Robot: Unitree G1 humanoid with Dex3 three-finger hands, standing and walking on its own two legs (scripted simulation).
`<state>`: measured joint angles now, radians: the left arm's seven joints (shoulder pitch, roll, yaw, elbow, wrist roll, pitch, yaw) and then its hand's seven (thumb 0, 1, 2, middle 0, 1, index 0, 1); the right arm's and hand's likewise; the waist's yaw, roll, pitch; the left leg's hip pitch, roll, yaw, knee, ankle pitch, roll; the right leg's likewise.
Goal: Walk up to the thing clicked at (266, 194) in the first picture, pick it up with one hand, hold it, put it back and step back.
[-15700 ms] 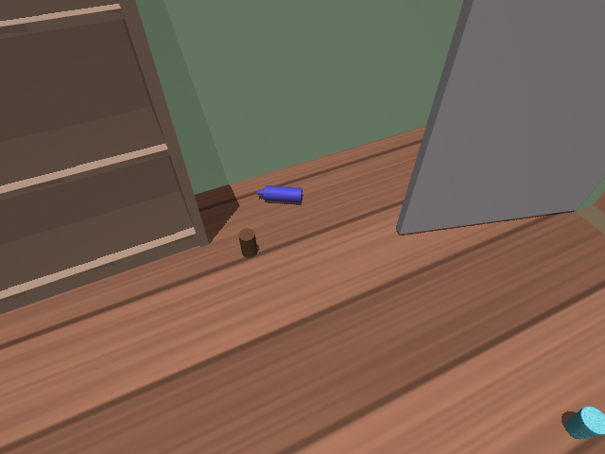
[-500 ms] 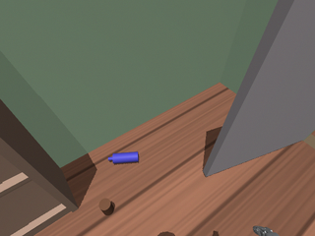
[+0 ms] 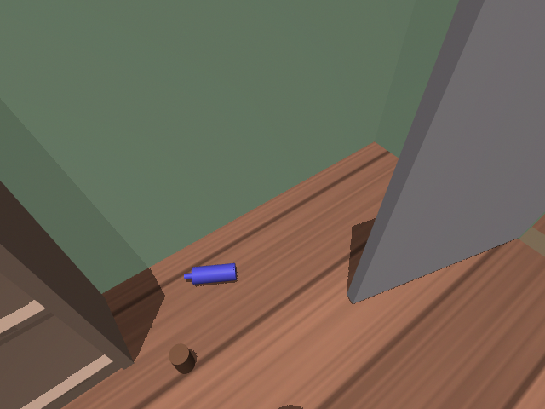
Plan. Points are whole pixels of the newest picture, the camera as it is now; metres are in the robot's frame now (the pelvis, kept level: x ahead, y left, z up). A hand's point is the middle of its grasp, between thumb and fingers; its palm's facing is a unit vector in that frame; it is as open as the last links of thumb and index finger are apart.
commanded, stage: stand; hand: left
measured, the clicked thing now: (210, 274) +0.72 +0.26 -0.75
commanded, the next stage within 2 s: walk up in 0.26 s
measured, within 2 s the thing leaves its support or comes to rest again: neither
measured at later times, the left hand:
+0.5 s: hand out of the picture +0.07 +0.30 -0.16, palm faces +0.06 -0.94 -0.35, open 7.4 cm
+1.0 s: hand (121, 321) +0.30 +0.30 -0.16, palm faces -0.07 -0.93 -0.35, open 7.4 cm
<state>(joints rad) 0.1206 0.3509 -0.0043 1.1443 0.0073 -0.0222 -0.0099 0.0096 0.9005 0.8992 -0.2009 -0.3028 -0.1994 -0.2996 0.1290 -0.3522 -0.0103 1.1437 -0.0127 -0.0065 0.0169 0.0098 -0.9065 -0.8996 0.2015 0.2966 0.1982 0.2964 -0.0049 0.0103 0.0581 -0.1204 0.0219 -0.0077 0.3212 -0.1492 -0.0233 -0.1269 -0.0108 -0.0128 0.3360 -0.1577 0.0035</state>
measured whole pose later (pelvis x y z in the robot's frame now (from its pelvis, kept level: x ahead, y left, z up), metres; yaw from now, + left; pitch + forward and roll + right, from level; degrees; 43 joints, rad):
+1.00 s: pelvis +0.21 +0.03 -0.02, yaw +0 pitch -3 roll +2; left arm 0.22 0.41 0.07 0.91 0.02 -0.01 -0.09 0.01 0.90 0.90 -0.20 -0.30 -0.20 -0.30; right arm 0.38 -0.39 -0.06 0.86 -0.02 -0.07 0.03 0.01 -0.90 -0.90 0.21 0.30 0.20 0.30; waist -0.03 -0.02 0.10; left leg 0.00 0.02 0.08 0.47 -0.42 -0.01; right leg -0.42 -0.07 -0.01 0.60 -0.16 -0.04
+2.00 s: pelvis +0.31 -0.01 -0.02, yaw +2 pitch -4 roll -1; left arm 0.20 0.37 0.01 1.03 0.01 -0.03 0.00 0.01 0.90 0.90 -0.20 -0.30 -0.20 -0.30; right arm 0.12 -0.37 -0.02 1.01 -0.01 0.03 0.04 0.01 -0.91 -0.90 0.20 0.30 0.20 0.30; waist 0.00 0.05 0.08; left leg -0.33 0.03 -0.01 0.53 -0.13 -0.01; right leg -0.13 -0.02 0.00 0.57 -0.37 0.02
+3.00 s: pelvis +0.33 +0.00 -0.01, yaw +2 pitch -2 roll -1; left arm 0.13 0.36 0.01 1.13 0.01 -0.02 0.01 0.01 0.90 0.90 -0.20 -0.30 -0.20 -0.30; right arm 0.07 -0.34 -0.02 1.12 -0.01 0.02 0.03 0.01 -0.91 -0.90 0.20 0.30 0.20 0.30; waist -0.01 0.02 0.07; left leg -0.27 0.02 -0.02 0.39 -0.08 -0.01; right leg -0.03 -0.03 -0.02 0.34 -0.28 0.03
